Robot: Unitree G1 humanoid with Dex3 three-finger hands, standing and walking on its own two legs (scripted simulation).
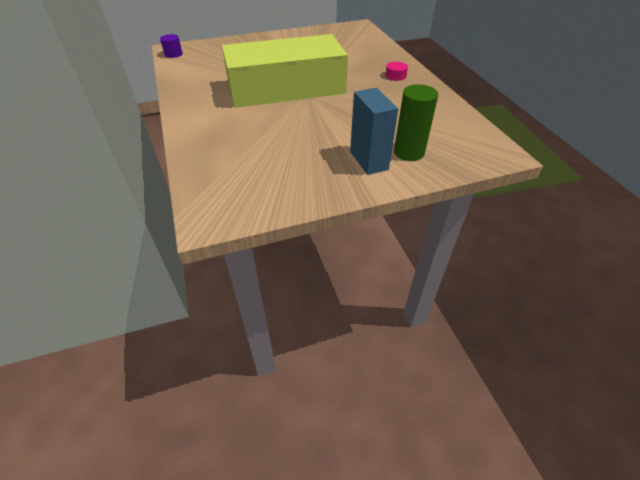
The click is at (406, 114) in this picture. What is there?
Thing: squat round
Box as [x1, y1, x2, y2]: [394, 84, 437, 160]
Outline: 426,85 410,85 407,86 403,91 394,153 398,157 405,160 416,160 421,158 424,154 437,98 437,91
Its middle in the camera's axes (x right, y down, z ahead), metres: +0.19 -0.25 +0.82
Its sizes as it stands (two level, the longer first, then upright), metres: 0.068 0.068 0.139
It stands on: a support 0.75 m high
